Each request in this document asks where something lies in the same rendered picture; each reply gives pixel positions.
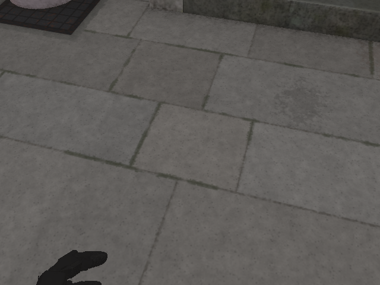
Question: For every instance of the robot left hand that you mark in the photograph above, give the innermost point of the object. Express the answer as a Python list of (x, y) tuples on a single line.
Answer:
[(70, 265)]

